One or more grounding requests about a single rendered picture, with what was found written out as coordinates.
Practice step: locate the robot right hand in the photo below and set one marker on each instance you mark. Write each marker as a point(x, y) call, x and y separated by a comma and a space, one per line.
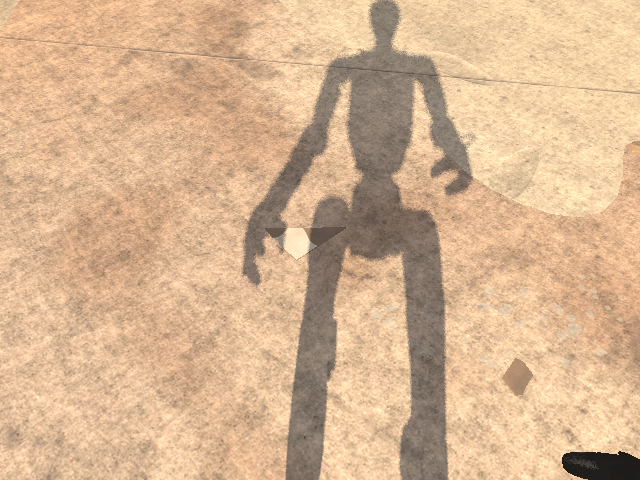
point(602, 466)

